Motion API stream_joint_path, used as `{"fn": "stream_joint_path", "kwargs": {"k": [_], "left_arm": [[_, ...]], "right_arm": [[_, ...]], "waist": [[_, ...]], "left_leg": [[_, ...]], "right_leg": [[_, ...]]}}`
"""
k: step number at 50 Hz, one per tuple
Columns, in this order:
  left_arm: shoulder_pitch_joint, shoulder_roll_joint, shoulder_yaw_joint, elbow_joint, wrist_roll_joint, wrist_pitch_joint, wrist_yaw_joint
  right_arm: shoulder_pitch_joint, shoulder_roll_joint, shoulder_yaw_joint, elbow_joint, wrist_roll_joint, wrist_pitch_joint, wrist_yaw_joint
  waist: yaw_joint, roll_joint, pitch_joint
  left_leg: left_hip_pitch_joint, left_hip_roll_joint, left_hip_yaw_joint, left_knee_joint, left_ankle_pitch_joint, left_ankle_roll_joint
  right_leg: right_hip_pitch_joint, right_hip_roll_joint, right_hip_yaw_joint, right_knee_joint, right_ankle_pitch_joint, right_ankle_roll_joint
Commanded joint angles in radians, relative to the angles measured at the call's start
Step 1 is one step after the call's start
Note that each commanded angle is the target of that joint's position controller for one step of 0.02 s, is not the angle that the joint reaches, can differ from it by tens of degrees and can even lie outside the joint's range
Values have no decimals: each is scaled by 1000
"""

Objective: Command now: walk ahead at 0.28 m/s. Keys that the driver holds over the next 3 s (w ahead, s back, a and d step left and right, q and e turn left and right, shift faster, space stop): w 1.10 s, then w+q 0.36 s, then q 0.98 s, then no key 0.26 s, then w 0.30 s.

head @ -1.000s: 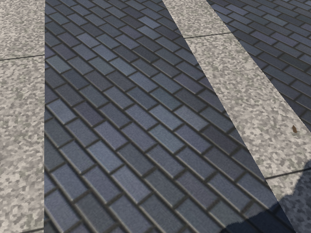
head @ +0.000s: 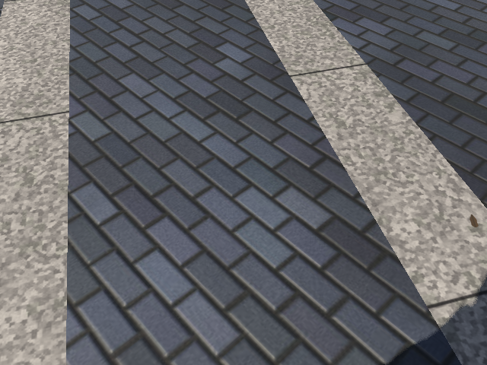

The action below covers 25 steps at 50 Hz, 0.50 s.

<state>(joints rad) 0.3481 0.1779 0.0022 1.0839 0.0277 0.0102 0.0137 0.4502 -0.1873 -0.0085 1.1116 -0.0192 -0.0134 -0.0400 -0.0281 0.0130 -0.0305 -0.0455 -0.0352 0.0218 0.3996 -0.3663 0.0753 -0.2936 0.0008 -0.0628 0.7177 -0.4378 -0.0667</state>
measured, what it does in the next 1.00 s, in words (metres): walks ahead: right foot, then left foot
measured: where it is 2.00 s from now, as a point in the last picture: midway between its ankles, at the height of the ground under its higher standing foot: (273, 235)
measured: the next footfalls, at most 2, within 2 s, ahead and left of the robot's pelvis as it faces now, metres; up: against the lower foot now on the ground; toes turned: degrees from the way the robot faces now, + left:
right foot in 0.18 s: +0.16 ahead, -0.15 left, +0.00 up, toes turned -4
left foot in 0.70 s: +0.52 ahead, +0.03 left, +0.00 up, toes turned +5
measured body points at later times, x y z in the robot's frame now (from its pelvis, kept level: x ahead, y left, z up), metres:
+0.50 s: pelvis +0.21 -0.08 +0.01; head +0.21 -0.08 +0.46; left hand +0.14 +0.14 -0.14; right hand +0.34 -0.31 -0.12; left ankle +0.32 +0.06 -0.67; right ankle +0.12 -0.15 -0.74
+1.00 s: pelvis +0.51 -0.04 +0.01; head +0.53 -0.03 +0.46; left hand +0.62 +0.20 -0.13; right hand +0.46 -0.28 -0.13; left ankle +0.48 +0.02 -0.74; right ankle +0.61 -0.19 -0.67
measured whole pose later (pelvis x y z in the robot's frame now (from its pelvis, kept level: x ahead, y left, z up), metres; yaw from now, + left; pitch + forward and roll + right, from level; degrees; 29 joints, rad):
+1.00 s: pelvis +0.51 -0.04 +0.01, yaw +0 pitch +0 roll +1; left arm 0.16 0.22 0.05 0.91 0.03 -0.04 -0.03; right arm 0.43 -0.19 -0.05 1.04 -0.01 -0.10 0.01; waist -0.03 -0.04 0.04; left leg -0.05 -0.09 0.11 0.22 -0.18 0.10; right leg -0.64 -0.13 -0.02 0.95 -0.12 -0.04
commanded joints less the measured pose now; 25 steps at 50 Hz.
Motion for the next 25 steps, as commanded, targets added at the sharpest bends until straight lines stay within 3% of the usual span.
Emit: {"fn": "stream_joint_path", "kwargs": {"k": [1, 3, 6, 7, 8, 9, 10, 11, 12, 13, 14, 16, 17, 19, 22, 25], "left_arm": [[-175, 101, 28, -148, -3, -47, -24], [-173, 110, 38, -173, -16, -63, -38], [-125, 69, 39, -181, -21, -60, -50], [-45, 51, 40, -159, -22, -58, -47], [72, 80, 58, -115, -21, -55, -38], [208, 128, 80, -73, -12, -62, -25], [332, 235, 103, -66, 4, -70, -9], [313, 229, 98, -52, -5, -62, -9], [148, 216, 90, -97, -6, -62, -10], [52, 183, 81, -131, -9, -72, -16], [22, 167, 72, -135, -9, -83, -20], [37, 109, 51, -118, -10, -105, -19], [69, 99, 46, -104, -10, -113, -15], [112, 103, 45, -85, -18, -123, -9], [154, 99, 42, -78, -15, -127, -9], [173, 90, 39, -72, -13, -131, -10]], "right_arm": [[128, -146, -41, 4, -14, -32, 7], [81, -143, -44, -14, -10, -56, 10], [7, -146, -44, -42, 1, -68, 14], [-15, -157, -45, -48, 12, -68, 16], [-10, -158, -43, -48, 10, -70, 20], [7, -138, -33, -48, 4, -73, 27], [-5, -58, -10, -103, 15, -73, 36], [-22, -72, -19, -139, 1, -73, 45], [-54, -83, -22, -161, -2, -69, 54], [-88, -84, -22, -163, 1, -73, 63], [-83, -71, -23, -162, 6, -76, 67], [-50, -72, -30, -158, -3, -62, 73], [-56, -73, -33, -164, -3, -54, 75], [-132, -67, -35, -190, -2, -42, 78], [-282, -66, -38, -247, -4, -35, 80], [-424, -50, -32, -303, 0, -37, 83]], "waist": [[-33, 78, 274], [1, 62, 233], [52, 82, 202], [96, 76, 177], [135, 38, 135], [185, -48, 61], [214, -303, -12], [156, -315, -7], [74, -170, 94], [55, -57, 130], [26, -33, 135], [-4, -58, 120], [-5, -68, 121], [0, -54, 145], [31, -47, 175], [59, -62, 191]], "left_leg": [[40, 387, -446, -312, -236, 226], [41, 344, -330, -302, -79, 179], [-146, 268, -173, -249, 23, 128], [-241, 239, -130, -184, 101, 107], [-292, 202, -90, -56, 233, 88], [-349, 145, -21, 172, 305, 57], [-512, 22, 90, 557, 111, -11], [-592, -16, -26, 786, -122, 6], [-634, 64, -64, 880, -46, 27], [-621, 102, -72, 863, 50, 34], [-583, 126, -67, 820, 94, 35], [-532, 137, -49, 760, 127, 21], [-541, 132, -35, 751, 146, 15], [-602, 142, -14, 706, 195, -1], [-698, 145, 17, 579, 252, -34], [-663, 121, 52, 376, 323, -48]], "right_leg": [[-459, -79, 53, 181, -27, -6], [-393, -88, 53, 110, 28, -2], [-90, -32, -25, -65, 104, -2], [93, 13, -67, -134, 175, -3], [257, 62, -98, -162, 185, -6], [419, 28, -37, -212, 124, -21], [511, -273, 439, -461, -244, -98], [412, -376, 799, -648, -357, -161], [295, -381, 711, -626, -387, -163], [205, -346, 581, -611, -246, -154], [160, -296, 462, -617, -104, -133], [137, -233, 319, -623, 73, -108], [147, -221, 281, -624, 140, -110], [174, -213, 230, -643, 238, -120], [234, -209, 184, -662, 335, -143], [251, -187, 124, -661, 463, -141]]}}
